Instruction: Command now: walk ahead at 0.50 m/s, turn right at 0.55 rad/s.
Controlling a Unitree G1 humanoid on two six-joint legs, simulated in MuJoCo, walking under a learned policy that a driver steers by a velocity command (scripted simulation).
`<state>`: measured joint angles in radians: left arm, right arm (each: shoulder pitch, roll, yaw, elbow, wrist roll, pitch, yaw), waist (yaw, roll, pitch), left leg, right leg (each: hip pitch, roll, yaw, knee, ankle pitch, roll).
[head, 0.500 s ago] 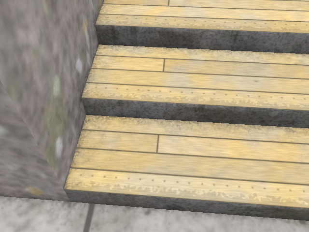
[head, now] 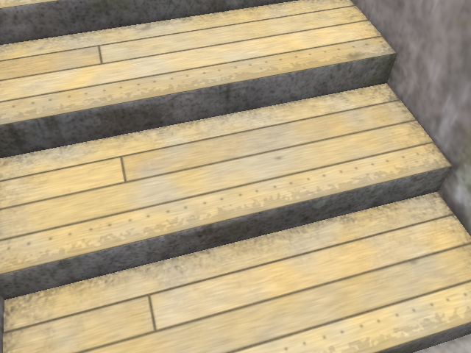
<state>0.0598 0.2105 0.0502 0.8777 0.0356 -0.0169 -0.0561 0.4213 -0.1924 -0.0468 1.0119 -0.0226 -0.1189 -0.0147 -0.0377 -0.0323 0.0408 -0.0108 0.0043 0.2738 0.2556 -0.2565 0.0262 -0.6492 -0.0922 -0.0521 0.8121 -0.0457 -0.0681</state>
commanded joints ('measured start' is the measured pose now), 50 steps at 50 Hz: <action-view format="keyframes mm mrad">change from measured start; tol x32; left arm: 1 -57 19 -6 -74 6 4 2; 28 515 143 20 60 -44 -56 106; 50 -36 0 -28 -302 -14 -70 20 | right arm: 1 6 -136 -25 -51 -5 -7 -8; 24 -592 37 96 -555 -65 96 14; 34 15 -235 -23 -393 -41 63 -9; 50 -93 -190 -31 -181 20 -11 6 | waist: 1 22 128 21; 32 -108 -160 -257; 34 -204 211 -419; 38 63 0 15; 50 3 79 -59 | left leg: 1 -46 285 -60 -46 435 108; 6 -12 273 12 532 897 70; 8 -635 77 -38 1164 -292 -33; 20 -1362 80 -249 1868 -143 1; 28 -1096 56 -164 1207 -116 26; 32 -388 -99 -186 798 -248 102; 35 -83 381 -1302 54 -447 289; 40 -542 269 -680 64 -347 151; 50 -93 130 -291 -90 526 131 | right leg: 1 94 23 -60 -60 -51 -25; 6 440 195 -136 -263 -168 -108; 8 886 -208 495 -369 104 -252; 22 391 1 469 -538 -293 -173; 32 632 -77 315 -225 1431 -128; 33 533 -35 301 48 1278 -110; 35 27 244 202 759 -178 -40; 40 -107 128 196 833 -268 -66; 50 196 134 -16 -294 49 45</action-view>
